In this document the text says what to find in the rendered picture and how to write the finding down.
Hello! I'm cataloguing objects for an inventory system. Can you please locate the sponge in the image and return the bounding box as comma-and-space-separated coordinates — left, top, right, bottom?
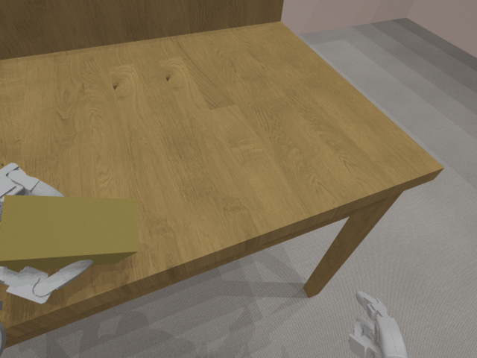
0, 195, 139, 272

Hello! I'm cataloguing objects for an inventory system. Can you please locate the robot right hand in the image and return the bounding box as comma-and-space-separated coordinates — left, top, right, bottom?
350, 291, 409, 358

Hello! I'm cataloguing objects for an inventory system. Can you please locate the table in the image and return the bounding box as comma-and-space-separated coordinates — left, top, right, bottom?
0, 0, 444, 349

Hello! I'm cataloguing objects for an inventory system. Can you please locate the robot left hand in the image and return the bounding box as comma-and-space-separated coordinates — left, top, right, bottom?
0, 163, 94, 304

